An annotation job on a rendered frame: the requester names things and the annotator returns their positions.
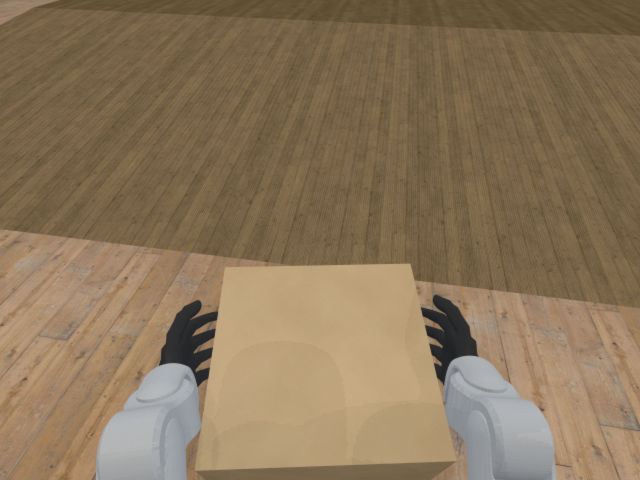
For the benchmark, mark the right robot hand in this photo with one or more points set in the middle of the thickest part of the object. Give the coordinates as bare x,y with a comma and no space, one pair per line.
456,338

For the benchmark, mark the left robot forearm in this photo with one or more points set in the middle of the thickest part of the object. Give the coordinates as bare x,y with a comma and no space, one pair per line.
148,440

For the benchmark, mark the right robot forearm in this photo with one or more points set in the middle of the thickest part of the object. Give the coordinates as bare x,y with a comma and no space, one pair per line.
507,438

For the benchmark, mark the carton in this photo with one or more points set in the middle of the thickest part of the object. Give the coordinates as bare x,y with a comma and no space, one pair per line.
322,372

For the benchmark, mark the left robot hand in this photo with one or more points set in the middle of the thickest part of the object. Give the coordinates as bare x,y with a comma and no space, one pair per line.
181,344

